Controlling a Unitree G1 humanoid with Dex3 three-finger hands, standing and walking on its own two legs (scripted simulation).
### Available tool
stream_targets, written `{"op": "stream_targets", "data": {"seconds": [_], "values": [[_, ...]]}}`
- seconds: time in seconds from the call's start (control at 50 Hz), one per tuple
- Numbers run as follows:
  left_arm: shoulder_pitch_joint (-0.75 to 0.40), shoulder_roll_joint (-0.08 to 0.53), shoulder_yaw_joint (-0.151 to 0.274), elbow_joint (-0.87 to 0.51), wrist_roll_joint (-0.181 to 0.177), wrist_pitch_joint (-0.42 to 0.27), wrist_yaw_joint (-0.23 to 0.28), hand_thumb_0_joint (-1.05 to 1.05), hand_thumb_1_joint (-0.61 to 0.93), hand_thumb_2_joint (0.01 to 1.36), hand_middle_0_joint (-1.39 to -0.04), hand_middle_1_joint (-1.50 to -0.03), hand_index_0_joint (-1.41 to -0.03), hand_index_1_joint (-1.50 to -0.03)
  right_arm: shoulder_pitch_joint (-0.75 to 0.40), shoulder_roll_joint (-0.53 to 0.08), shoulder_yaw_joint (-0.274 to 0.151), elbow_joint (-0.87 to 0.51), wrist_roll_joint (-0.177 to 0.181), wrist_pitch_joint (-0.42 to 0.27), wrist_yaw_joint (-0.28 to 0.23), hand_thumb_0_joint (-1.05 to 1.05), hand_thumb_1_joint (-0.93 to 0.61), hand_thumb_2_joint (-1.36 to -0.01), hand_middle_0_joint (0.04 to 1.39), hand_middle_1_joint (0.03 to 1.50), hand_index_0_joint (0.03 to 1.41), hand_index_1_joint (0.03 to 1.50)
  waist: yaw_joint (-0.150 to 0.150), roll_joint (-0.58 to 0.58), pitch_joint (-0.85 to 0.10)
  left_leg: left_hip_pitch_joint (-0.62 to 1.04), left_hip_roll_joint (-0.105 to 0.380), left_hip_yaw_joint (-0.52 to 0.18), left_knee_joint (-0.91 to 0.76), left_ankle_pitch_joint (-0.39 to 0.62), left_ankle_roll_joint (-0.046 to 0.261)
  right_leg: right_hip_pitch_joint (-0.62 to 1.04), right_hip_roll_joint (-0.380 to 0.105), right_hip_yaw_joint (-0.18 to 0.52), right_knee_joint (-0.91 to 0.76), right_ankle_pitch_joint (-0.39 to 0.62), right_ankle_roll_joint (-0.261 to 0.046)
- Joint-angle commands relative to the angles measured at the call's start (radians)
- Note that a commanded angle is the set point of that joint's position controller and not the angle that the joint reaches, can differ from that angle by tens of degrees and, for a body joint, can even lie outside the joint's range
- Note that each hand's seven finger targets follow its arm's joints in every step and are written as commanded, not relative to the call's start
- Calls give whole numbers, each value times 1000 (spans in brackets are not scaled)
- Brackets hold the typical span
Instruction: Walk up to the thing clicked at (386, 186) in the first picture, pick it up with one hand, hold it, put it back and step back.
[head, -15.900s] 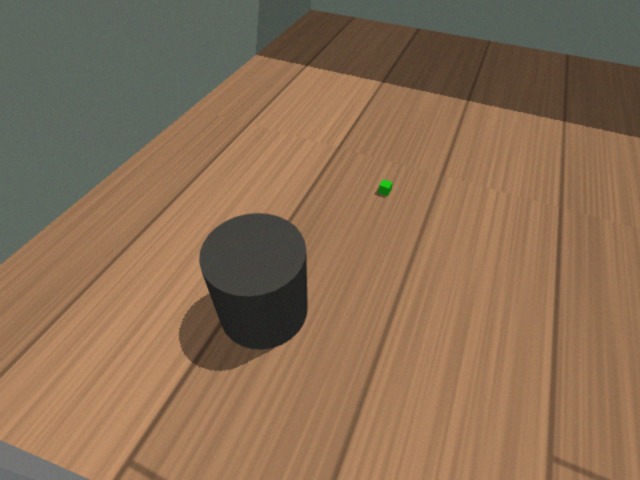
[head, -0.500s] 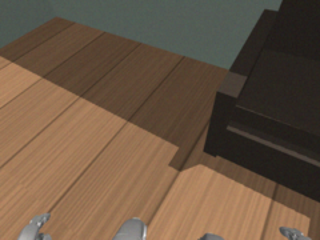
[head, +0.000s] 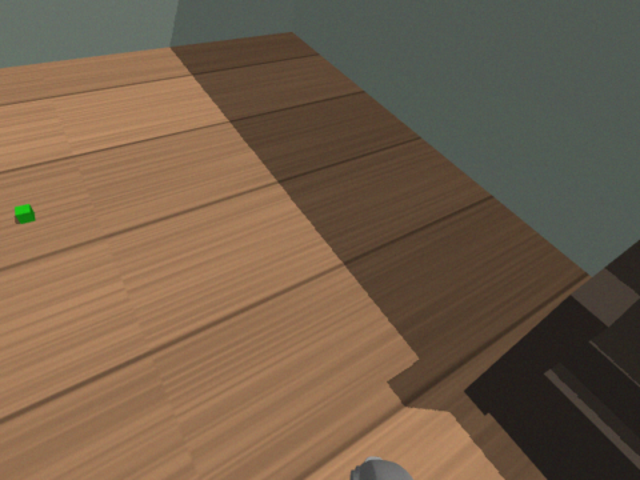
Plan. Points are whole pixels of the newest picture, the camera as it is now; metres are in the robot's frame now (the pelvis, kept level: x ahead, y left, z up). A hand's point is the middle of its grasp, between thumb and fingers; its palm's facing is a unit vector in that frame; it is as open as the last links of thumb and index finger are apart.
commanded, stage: walk up
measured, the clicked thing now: (25, 213) +1.12 +1.06 -0.75
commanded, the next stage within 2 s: none
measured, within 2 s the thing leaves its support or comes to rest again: neither
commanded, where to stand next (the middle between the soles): +0.12 -0.04 m, yaw +38 degrees
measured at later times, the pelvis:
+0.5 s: pelvis +0.04 -0.06 -0.01, yaw +17 degrees
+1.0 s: pelvis +0.02 -0.11 -0.03, yaw +30 degrees
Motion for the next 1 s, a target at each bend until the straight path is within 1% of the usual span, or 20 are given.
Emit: {"op": "stream_targets", "data": {"seconds": [0.0,0.1,0.16,0.2,0.24,0.26,0.28,0.36,0.54,0.58,0.6,0.62,0.7,0.8,0.88,0.9,0.92,0.94,0.96,0.98], "values": [[-82,153,48,-123,-4,-30,24,0,900,900,-200,-300,-200,-300,37,-292,-90,-85,-8,-56,-40,0,-900,-900,200,300,200,300,-18,236,33,2,250,-328,-148,123,156,-52,18,20,-84,-28,-10],[-131,139,40,-170,1,-59,36,0,900,900,-200,-300,-200,-300,92,-276,-92,-108,2,-68,-64,0,-900,-900,200,300,200,300,-41,224,-29,172,252,-386,57,659,142,-82,40,42,-170,-128,-40],[-110,140,42,-184,0,-69,43,0,900,900,-200,-300,-200,-300,62,-284,-96,-139,7,-68,-75,0,-900,-900,200,300,200,300,-21,225,-80,179,245,-428,136,673,150,-20,48,72,-254,-120,-60],[-46,153,53,-162,3,-80,47,0,900,900,-200,-300,-200,-300,3,-268,-86,-165,15,-63,-74,0,-900,-900,200,300,200,300,32,156,-100,9,150,-327,224,526,86,219,51,74,-430,88,-82],[57,255,86,-155,4,-81,57,0,900,900,-200,-300,-200,-300,-17,-175,-51,-193,35,-63,-74,0,-900,-900,200,300,200,300,96,-103,-226,-325,-27,-41,496,49,-26,619,-254,365,-519,304,-189],[6,246,82,-161,1,-71,50,0,900,900,-200,-300,-200,-300,-7,-202,-57,-176,21,-51,-86,0,-900,-900,200,300,200,300,70,-139,-186,-432,-24,60,555,-365,-40,621,-362,455,-552,302,-272],[-53,262,88,-168,-3,-64,47,0,900,900,-200,-300,-200,-300,15,-243,-67,-163,7,-50,-94,0,-900,-900,200,300,200,300,48,-166,-151,-441,39,78,651,-407,-50,555,-445,532,-556,315,-343],[-52,187,58,-140,-1,-62,59,0,900,900,-200,-300,-200,-300,-39,-212,-70,-125,1,-56,-44,0,-900,-900,200,300,200,300,43,-62,-1,-342,54,105,534,-209,-52,360,-203,167,-486,364,-227],[-110,183,51,-172,-16,-26,38,0,900,900,-200,-300,-200,-300,13,-173,-73,-57,4,-69,-45,0,-900,-900,200,300,200,300,0,-60,-54,-1,12,226,80,118,-48,224,-177,-22,-317,235,-161],[-92,114,27,-171,-23,-15,38,0,900,900,-200,-300,-200,-300,31,-243,-94,-50,-13,-78,-59,0,-900,-900,200,300,200,300,-25,132,-57,135,109,7,-11,143,12,35,-90,-79,-108,-44,-77],[-79,79,24,-188,-33,-6,40,0,900,900,-200,-300,-200,-300,-1,-335,-112,-84,-31,-79,-65,0,-900,-900,200,300,200,300,-7,321,-51,124,374,-424,-106,182,132,-112,29,-96,59,-307,-20],[-63,145,44,-173,-29,8,52,0,900,900,-200,-300,-200,-300,-20,-384,-120,-104,-16,-73,-68,0,-900,-900,200,300,200,300,-16,252,-60,2,466,-506,-119,163,256,-20,-8,8,170,-368,-14],[-13,165,60,-108,-29,5,48,0,900,900,-200,-300,-200,-300,-142,-285,-85,-110,-6,-63,-80,0,-900,-900,200,300,200,300,24,234,-56,-79,306,-267,-49,114,180,26,-27,41,152,-247,-26],[-11,153,62,-93,-14,-12,47,0,900,900,-200,-300,-200,-300,-109,-296,-89,-99,-22,-39,-59,0,-900,-900,200,300,200,300,-18,293,-94,-91,248,-274,-36,-101,171,92,27,-22,-36,-304,-13],[102,129,62,-26,-18,-54,63,0,900,900,-200,-300,-200,-300,-177,-273,-75,-109,-24,-2,-39,0,-900,-900,200,300,200,300,40,278,-96,-244,155,-178,87,-121,119,337,102,-88,-420,-136,-22],[141,172,74,-13,-5,-65,71,0,900,900,-200,-300,-200,-300,-194,-224,-62,-118,-15,6,-40,0,-900,-900,200,300,200,300,71,157,-81,-364,83,-135,235,-156,75,412,32,54,-526,-188,-46],[160,285,101,-29,22,-74,78,0,900,900,-200,-300,-200,-300,-210,-150,-40,-143,-5,1,-41,0,-900,-900,200,300,200,300,101,-80,-24,-563,-51,-33,445,-269,5,435,-222,420,-675,-397,-125],[29,369,120,-63,24,-70,77,0,900,900,-200,-300,-200,-300,-217,-214,-63,-131,-25,-1,-51,0,-900,-900,200,300,200,300,74,-130,44,-578,34,-1,568,-323,-35,257,-442,657,-786,-624,-254],[-100,379,117,-91,20,-73,78,0,900,900,-200,-300,-200,-300,-183,-293,-86,-93,-24,-5,-49,0,-900,-900,200,300,200,300,24,-127,106,-493,110,-32,657,-295,-44,148,-509,721,-801,-637,-317],[-112,314,109,-90,10,-76,76,0,900,900,-200,-300,-200,-300,-171,-328,-97,-65,-20,-12,-37,0,-900,-900,200,300,200,300,6,-7,153,-472,123,-25,619,-253,-47,152,-438,539,-740,-536,-293]]}}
